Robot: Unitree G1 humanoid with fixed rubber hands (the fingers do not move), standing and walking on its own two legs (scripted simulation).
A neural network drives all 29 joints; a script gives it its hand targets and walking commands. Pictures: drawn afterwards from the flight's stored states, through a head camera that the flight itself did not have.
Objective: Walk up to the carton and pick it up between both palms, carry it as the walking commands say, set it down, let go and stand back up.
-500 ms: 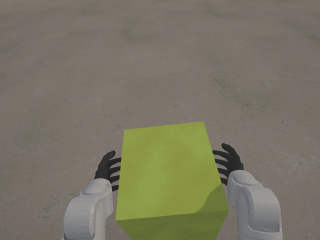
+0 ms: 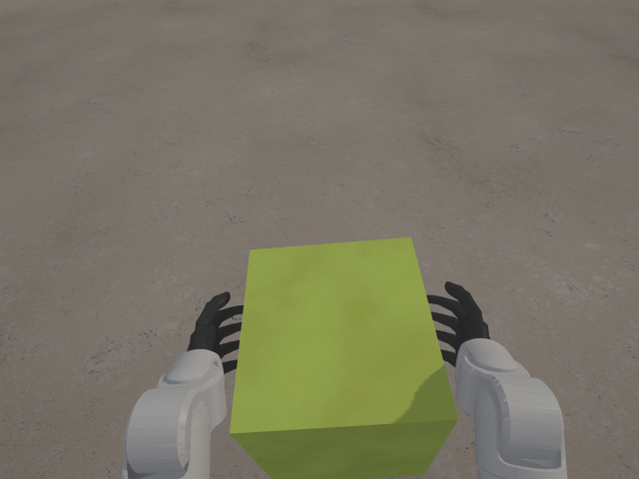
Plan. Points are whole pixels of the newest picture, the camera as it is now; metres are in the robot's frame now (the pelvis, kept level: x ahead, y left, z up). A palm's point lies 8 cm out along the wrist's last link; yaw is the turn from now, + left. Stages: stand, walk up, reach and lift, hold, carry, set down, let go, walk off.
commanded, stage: carry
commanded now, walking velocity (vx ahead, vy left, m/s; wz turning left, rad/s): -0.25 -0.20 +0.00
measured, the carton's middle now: (340, 367) +0.28 -0.02 +0.01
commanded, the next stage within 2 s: none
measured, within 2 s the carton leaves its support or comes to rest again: neither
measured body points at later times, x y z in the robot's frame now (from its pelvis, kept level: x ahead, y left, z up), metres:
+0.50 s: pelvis -0.17 -0.09 +0.01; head -0.18 -0.12 +0.46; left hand +0.09 +0.03 +0.10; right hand +0.08 -0.26 +0.09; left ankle -0.18 +0.05 -0.65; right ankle -0.10 -0.18 -0.71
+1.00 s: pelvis -0.31 -0.14 +0.02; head -0.34 -0.15 +0.47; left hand -0.06 -0.01 +0.11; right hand -0.06 -0.30 +0.11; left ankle -0.30 +0.02 -0.70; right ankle -0.26 -0.22 -0.71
